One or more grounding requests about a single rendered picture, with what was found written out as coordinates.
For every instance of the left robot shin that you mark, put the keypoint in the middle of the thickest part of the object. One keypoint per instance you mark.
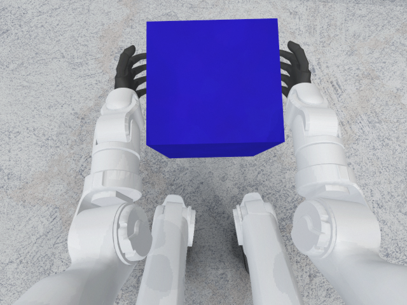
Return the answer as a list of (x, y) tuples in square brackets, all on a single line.
[(160, 208)]

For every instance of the right robot forearm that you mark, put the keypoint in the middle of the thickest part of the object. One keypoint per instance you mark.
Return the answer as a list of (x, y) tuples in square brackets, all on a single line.
[(318, 147)]

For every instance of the robot left upper arm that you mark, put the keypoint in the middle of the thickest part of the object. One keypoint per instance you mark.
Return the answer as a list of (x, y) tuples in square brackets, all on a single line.
[(105, 244)]

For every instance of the left robot forearm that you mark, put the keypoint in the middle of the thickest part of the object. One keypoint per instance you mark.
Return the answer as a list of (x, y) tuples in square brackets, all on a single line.
[(114, 176)]

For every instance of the carton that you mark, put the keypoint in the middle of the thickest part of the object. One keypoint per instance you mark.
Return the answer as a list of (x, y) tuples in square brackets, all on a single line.
[(213, 87)]

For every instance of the robot right upper arm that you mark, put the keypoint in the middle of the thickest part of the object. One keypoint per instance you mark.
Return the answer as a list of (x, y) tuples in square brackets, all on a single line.
[(342, 239)]

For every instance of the right robot hand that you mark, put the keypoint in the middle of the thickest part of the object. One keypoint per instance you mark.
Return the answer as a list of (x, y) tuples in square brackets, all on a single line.
[(298, 69)]

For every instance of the left robot hand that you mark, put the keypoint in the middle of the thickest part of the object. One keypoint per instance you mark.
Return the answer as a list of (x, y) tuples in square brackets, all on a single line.
[(125, 74)]

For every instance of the right robot thigh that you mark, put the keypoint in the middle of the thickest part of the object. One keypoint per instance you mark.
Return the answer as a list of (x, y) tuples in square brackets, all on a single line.
[(272, 279)]

